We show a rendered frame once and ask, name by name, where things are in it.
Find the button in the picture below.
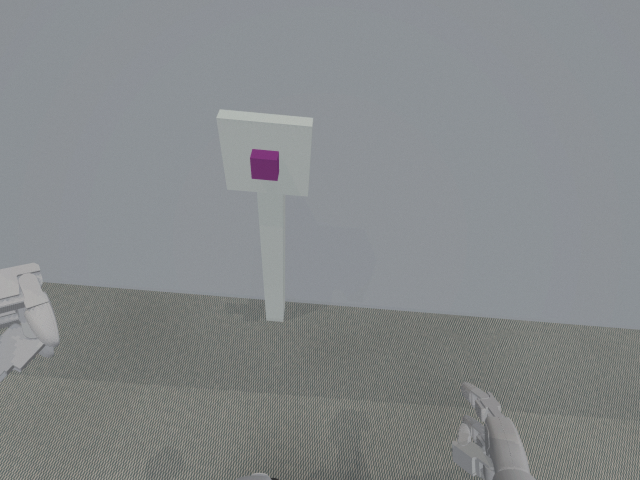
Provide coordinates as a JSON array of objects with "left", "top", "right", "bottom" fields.
[{"left": 250, "top": 149, "right": 279, "bottom": 181}]

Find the left robot hand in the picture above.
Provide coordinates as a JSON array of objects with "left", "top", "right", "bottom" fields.
[{"left": 0, "top": 263, "right": 60, "bottom": 383}]

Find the right robot hand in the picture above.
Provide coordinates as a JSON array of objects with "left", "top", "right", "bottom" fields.
[{"left": 452, "top": 382, "right": 530, "bottom": 480}]

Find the panel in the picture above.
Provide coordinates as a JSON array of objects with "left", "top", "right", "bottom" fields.
[{"left": 216, "top": 109, "right": 313, "bottom": 322}]

